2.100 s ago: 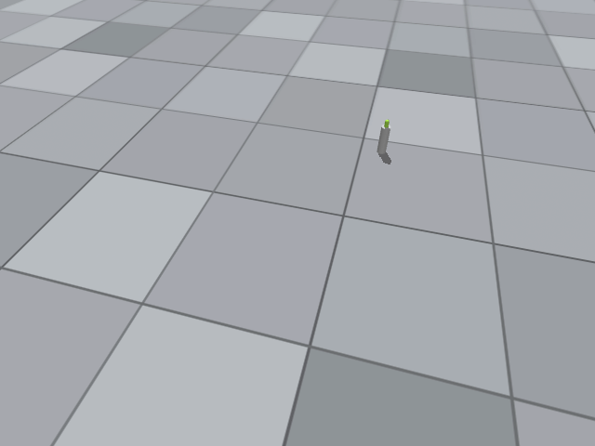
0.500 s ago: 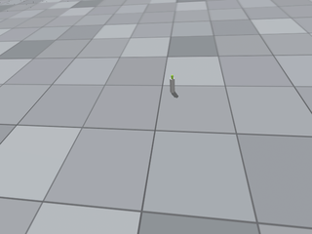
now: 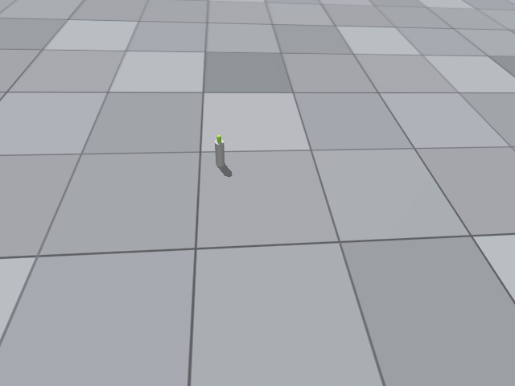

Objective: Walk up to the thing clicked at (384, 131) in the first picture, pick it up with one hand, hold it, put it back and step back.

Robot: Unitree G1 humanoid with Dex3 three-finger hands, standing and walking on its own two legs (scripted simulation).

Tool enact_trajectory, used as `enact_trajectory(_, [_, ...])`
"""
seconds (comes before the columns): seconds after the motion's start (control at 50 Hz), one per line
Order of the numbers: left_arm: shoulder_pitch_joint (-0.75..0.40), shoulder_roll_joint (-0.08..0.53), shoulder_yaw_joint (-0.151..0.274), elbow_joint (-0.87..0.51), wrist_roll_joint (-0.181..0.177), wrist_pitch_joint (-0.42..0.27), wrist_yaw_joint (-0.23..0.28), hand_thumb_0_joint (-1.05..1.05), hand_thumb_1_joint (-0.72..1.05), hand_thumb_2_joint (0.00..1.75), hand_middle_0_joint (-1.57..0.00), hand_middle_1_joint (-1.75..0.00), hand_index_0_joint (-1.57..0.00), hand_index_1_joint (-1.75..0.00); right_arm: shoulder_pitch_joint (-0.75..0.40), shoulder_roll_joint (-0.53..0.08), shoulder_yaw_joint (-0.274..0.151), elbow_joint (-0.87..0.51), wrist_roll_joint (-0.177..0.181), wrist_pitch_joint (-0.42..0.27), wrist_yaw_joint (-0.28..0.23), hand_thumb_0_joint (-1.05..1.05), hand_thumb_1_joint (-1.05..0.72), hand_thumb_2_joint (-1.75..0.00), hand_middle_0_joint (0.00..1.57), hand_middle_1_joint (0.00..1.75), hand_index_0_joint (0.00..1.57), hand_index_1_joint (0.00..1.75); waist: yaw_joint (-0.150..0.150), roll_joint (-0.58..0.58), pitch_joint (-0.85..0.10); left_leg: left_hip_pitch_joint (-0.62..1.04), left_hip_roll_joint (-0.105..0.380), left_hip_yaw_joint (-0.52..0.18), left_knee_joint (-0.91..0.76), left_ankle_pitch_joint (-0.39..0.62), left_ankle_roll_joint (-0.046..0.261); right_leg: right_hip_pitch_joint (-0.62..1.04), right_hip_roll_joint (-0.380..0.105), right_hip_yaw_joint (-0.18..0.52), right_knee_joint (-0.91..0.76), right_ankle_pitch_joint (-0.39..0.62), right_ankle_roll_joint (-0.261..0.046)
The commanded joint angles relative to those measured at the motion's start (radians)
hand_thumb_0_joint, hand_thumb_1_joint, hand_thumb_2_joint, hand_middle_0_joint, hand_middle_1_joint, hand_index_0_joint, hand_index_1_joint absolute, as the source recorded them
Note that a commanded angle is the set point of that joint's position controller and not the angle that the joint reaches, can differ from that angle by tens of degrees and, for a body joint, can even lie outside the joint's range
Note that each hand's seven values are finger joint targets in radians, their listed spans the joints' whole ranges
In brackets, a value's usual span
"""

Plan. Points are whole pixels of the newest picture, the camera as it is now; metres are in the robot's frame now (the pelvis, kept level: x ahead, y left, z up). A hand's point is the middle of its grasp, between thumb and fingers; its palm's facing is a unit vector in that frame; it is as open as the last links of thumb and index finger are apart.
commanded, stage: walk up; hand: left
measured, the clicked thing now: (219, 150) +1.43 +0.15 -0.67
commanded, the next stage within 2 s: none
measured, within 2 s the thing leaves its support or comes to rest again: neither
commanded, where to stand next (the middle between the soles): +1.07 -0.03 m, yaw -2 degrees
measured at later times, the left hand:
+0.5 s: hand (148, 294) +0.33 +0.21 -0.12, palm faces -0.07 -0.92 -0.38, open 7.3 cm
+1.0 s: hand (144, 206) +0.58 +0.27 -0.14, palm faces -0.11 -0.94 -0.33, open 7.3 cm
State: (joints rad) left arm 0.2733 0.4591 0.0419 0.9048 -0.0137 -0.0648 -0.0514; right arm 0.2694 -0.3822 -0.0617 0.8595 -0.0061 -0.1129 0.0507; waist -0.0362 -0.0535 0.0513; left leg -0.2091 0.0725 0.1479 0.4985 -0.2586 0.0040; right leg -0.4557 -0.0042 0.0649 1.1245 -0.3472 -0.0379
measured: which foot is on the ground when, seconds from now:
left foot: down 0.00-0.28, up 0.30-0.70, down 0.72-1.00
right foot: up 0.00-0.22, down 0.24-0.76, up 0.78-1.00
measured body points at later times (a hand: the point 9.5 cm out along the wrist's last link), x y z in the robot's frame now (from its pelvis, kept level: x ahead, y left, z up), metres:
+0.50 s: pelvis +0.26 -0.05 +0.00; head +0.27 -0.08 +0.45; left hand +0.34 +0.26 -0.09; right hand +0.33 -0.37 -0.12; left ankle +0.31 +0.12 -0.66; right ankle +0.27 -0.15 -0.74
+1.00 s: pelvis +0.49 +0.00 +0.00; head +0.50 +0.03 +0.45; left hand +0.58 +0.32 -0.12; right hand +0.52 -0.31 -0.09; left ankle +0.49 +0.10 -0.74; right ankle +0.54 -0.17 -0.67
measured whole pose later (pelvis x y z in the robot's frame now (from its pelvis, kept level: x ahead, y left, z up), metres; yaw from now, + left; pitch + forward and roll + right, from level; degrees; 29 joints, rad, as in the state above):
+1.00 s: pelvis +0.49 +0.00 +0.00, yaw -3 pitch -3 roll +0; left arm 0.27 0.45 0.04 0.89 -0.01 -0.06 -0.05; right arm 0.32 -0.37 -0.04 0.86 0.00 -0.09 0.05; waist -0.02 -0.06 0.08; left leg -0.15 0.02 0.11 0.45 -0.25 0.03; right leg -0.52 -0.07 0.04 0.98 -0.27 -0.01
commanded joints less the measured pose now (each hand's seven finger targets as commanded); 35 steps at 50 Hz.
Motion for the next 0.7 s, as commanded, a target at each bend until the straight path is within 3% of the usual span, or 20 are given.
enact_trajectory(0.0, [-0.007,0.129,0.045,-0.094,-0.004,-0.010,-0.022,0.00,0.90,0.90,-0.20,-0.30,-0.20,-0.30,0.015,-0.288,-0.075,-0.070,0.004,-0.019,-0.022,0.00,-0.90,-0.90,0.20,0.30,0.20,0.30,0.030,0.191,0.022,0.115,0.219,-0.155,-0.236,0.362,0.207,-0.146,-0.078,0.004,-0.159,0.072,0.034])
enact_trajectory(0.06, [-0.116,0.123,0.049,-0.123,0.009,-0.006,-0.043,0.00,0.90,0.90,-0.20,-0.30,-0.20,-0.30,-0.008,-0.301,-0.077,-0.086,-0.002,-0.024,-0.016,0.00,-0.90,-0.90,0.20,0.30,0.20,0.30,0.018,0.180,0.070,0.028,0.201,-0.077,-0.264,0.328,0.202,-0.078,-0.108,-0.061,-0.369,0.159,0.036])
enact_trajectory(0.1, [-0.137,0.120,0.053,-0.129,0.012,-0.008,-0.050,0.00,0.90,0.90,-0.20,-0.30,-0.20,-0.30,-0.007,-0.315,-0.078,-0.085,-0.001,-0.020,-0.015,0.00,-0.90,-0.90,0.20,0.30,0.20,0.30,0.021,0.197,0.026,0.035,0.192,-0.070,-0.240,0.248,0.173,0.031,-0.093,-0.087,-0.491,0.261,0.019])
enact_trajectory(0.16, [-0.114,0.131,0.065,-0.100,0.016,-0.005,-0.047,0.00,0.90,0.90,-0.20,-0.30,-0.20,-0.30,0.012,-0.310,-0.079,-0.076,-0.001,-0.005,-0.019,0.00,-0.90,-0.90,0.20,0.30,0.20,0.30,0.033,0.145,-0.025,0.029,0.198,-0.077,-0.157,0.174,0.164,0.150,-0.056,-0.134,-0.501,0.287,0.002])
enact_trajectory(0.18, [-0.093,0.142,0.072,-0.091,0.019,-0.006,-0.043,0.00,0.90,0.90,-0.20,-0.30,-0.20,-0.30,0.018,-0.310,-0.078,-0.076,0.001,0.001,-0.021,0.00,-0.90,-0.90,0.20,0.30,0.20,0.30,0.048,0.112,-0.045,0.024,0.186,-0.058,-0.079,0.246,0.149,0.226,-0.036,-0.155,-0.534,0.272,-0.006])
enact_trajectory(0.2, [-0.039,0.163,0.084,-0.077,0.023,-0.010,-0.037,0.00,0.90,0.90,-0.20,-0.30,-0.20,-0.30,0.031,-0.293,-0.070,-0.077,0.000,0.003,-0.021,0.00,-0.90,-0.90,0.20,0.30,0.20,0.30,0.086,0.050,-0.080,-0.011,0.155,-0.023,0.063,0.344,0.130,0.342,-0.016,-0.162,-0.554,0.259,-0.020])
enact_trajectory(0.22, [0.076,0.203,0.106,-0.052,0.026,-0.018,-0.022,0.00,0.90,0.90,-0.20,-0.30,-0.20,-0.30,0.079,-0.253,-0.052,-0.074,0.000,0.007,-0.019,0.00,-0.90,-0.90,0.20,0.30,0.20,0.30,0.144,-0.055,-0.164,-0.074,0.100,-0.012,0.309,0.347,0.102,0.522,0.000,-0.126,-0.582,0.156,-0.044])
enact_trajectory(0.24, [0.181,0.285,0.135,-0.043,0.031,-0.023,-0.006,0.00,0.90,0.90,-0.20,-0.30,-0.20,-0.30,0.146,-0.181,-0.028,-0.086,0.005,0.008,-0.018,0.00,-0.90,-0.90,0.20,0.30,0.20,0.30,0.171,-0.268,-0.241,-0.245,0.001,-0.001,0.575,0.034,0.062,0.674,-0.187,0.187,-0.664,-0.028,-0.093])
enact_trajectory(0.26, [0.159,0.338,0.135,-0.072,0.021,-0.031,0.002,0.00,0.90,0.90,-0.20,-0.30,-0.20,-0.30,0.172,-0.197,-0.025,-0.089,0.013,0.015,-0.020,0.00,-0.90,-0.90,0.20,0.30,0.20,0.30,0.146,-0.269,-0.222,-0.426,-0.078,-0.064,0.708,-0.254,0.027,0.734,-0.403,0.590,-0.807,-0.031,-0.199])
enact_trajectory(0.28, [0.104,0.334,0.135,-0.074,-0.003,-0.025,0.005,0.00,0.90,0.90,-0.20,-0.30,-0.20,-0.30,0.112,-0.295,-0.050,-0.073,0.004,0.022,-0.029,0.00,-0.90,-0.90,0.20,0.30,0.20,0.30,0.151,-0.179,-0.174,-0.451,-0.017,-0.130,0.783,-0.258,0.029,0.652,-0.425,0.654,-0.837,-0.057,-0.257])
enact_trajectory(0.3, [0.071,0.304,0.124,-0.081,-0.014,-0.023,0.012,0.00,0.90,0.90,-0.20,-0.30,-0.20,-0.30,0.055,-0.295,-0.052,-0.065,0.003,0.024,-0.032,0.00,-0.90,-0.90,0.20,0.30,0.20,0.30,0.137,-0.095,-0.097,-0.436,0.016,-0.178,0.787,-0.194,0.031,0.527,-0.389,0.557,-0.857,0.018,-0.241])
enact_trajectory(0.34, [0.008,0.245,0.099,-0.093,-0.007,-0.034,0.022,0.00,0.90,0.90,-0.20,-0.30,-0.20,-0.30,0.059,-0.246,-0.043,-0.046,0.021,0.029,-0.022,0.00,-0.90,-0.90,0.20,0.30,0.20,0.30,0.080,-0.054,-0.034,-0.356,0.034,-0.210,0.714,-0.086,0.046,0.371,-0.279,0.271,-0.817,0.287,-0.162])
enact_trajectory(0.38, [-0.013,0.208,0.091,-0.088,-0.005,-0.043,0.022,0.00,0.90,0.90,-0.20,-0.30,-0.20,-0.30,0.108,-0.223,-0.040,-0.037,0.017,0.043,-0.012,0.00,-0.90,-0.90,0.20,0.30,0.20,0.30,0.039,-0.093,-0.014,-0.288,0.038,-0.194,0.620,-0.014,0.038,0.275,-0.202,0.136,-0.834,0.363,-0.115])
enact_trajectory(0.42, [-0.014,0.201,0.082,-0.103,0.001,-0.054,0.020,0.00,0.90,0.90,-0.20,-0.30,-0.20,-0.30,0.097,-0.220,-0.050,-0.035,0.003,0.054,0.000,0.00,-0.90,-0.90,0.20,0.30,0.20,0.30,0.034,-0.067,-0.007,-0.284,0.035,-0.175,0.580,0.035,0.019,0.224,-0.200,0.099,-0.872,0.266,-0.147])
enact_trajectory(0.48, [-0.027,0.213,0.088,-0.121,0.011,-0.066,0.020,0.00,0.90,0.90,-0.20,-0.30,-0.20,-0.30,0.045,-0.226,-0.062,-0.047,-0.004,0.063,0.018,0.00,-0.90,-0.90,0.20,0.30,0.20,0.30,0.031,-0.053,0.019,-0.340,0.056,-0.176,0.445,0.097,-0.014,0.202,-0.216,0.087,-0.948,-0.012,-0.171])
enact_trajectory(0.52, [-0.001,0.222,0.094,-0.123,0.018,-0.066,0.017,0.00,0.90,0.90,-0.20,-0.30,-0.20,-0.30,-0.031,-0.226,-0.063,-0.071,-0.014,0.056,0.029,0.00,-0.90,-0.90,0.20,0.30,0.20,0.30,0.057,-0.054,0.040,-0.350,0.075,-0.168,0.313,0.085,-0.025,0.200,-0.237,0.101,-0.953,-0.082,-0.186])
enact_trajectory(0.56, [0.027,0.228,0.098,-0.117,0.021,-0.066,0.016,0.00,0.90,0.90,-0.20,-0.30,-0.20,-0.30,-0.099,-0.215,-0.059,-0.089,-0.019,0.045,0.035,0.00,-0.90,-0.90,0.20,0.30,0.20,0.30,0.083,-0.042,0.049,-0.328,0.084,-0.165,0.204,0.102,-0.020,0.222,-0.239,0.078,-0.916,-0.037,-0.179])
enact_trajectory(0.64, [0.042,0.237,0.092,-0.101,0.020,-0.058,0.016,0.00,0.90,0.90,-0.20,-0.30,-0.20,-0.30,-0.115,-0.203,-0.062,-0.080,-0.017,0.026,0.038,0.00,-0.90,-0.90,0.20,0.30,0.20,0.30,0.079,-0.057,0.003,-0.182,0.031,-0.110,0.082,0.128,0.014,0.260,-0.235,0.032,-0.814,0.162,-0.150])
enact_trajectory(0.66, [0.038,0.245,0.091,-0.105,0.021,-0.054,0.016,0.00,0.90,0.90,-0.20,-0.30,-0.20,-0.30,-0.088,-0.207,-0.066,-0.071,-0.016,0.024,0.036,0.00,-0.90,-0.90,0.20,0.30,0.20,0.30,0.059,-0.048,-0.008,-0.108,0.019,-0.093,0.058,0.121,0.024,0.230,-0.245,0.033,-0.782,0.168,-0.145])
enact_trajectory(0.68, [0.021,0.237,0.087,-0.114,0.025,-0.051,0.019,0.00,0.90,0.90,-0.20,-0.30,-0.20,-0.30,-0.002,-0.229,-0.075,-0.043,-0.018,0.020,0.030,0.00,-0.90,-0.90,0.20,0.30,0.20,0.30,0.007,0.004,-0.050,0.021,-0.002,-0.092,0.025,0.106,0.036,0.206,-0.225,0.013,-0.673,0.244,-0.123])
